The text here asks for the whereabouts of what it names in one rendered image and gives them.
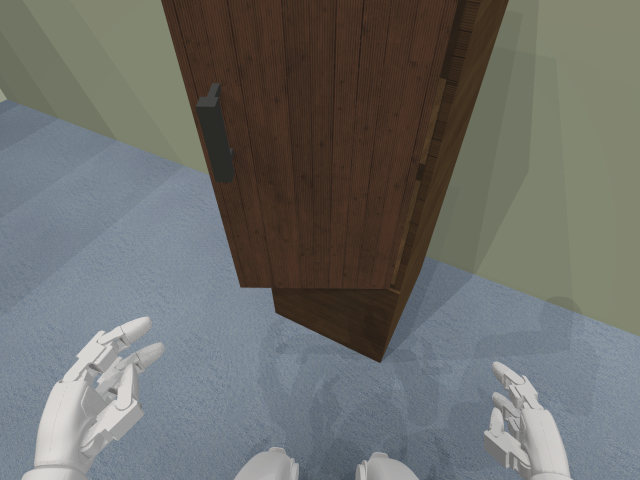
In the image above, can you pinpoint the cupboard door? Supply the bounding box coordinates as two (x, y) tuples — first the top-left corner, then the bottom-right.
(161, 0), (458, 289)

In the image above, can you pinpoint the right robot shin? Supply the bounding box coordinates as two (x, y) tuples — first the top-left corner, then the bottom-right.
(369, 452), (389, 460)

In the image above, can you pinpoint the handle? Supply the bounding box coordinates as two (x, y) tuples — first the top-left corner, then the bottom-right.
(196, 83), (234, 182)

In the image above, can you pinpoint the robot left thigh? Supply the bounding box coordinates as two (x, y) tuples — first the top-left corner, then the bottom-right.
(234, 452), (299, 480)

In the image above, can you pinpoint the robot left hand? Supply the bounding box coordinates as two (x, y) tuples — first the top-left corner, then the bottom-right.
(34, 317), (165, 475)

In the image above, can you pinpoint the robot right hand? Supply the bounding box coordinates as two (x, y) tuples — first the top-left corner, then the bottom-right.
(484, 361), (571, 480)

